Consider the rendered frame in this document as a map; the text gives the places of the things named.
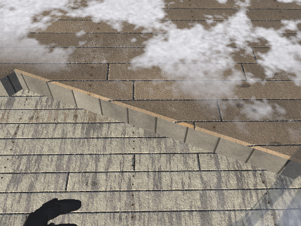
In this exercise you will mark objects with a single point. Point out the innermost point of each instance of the left robot hand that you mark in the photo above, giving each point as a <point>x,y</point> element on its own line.
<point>51,210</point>

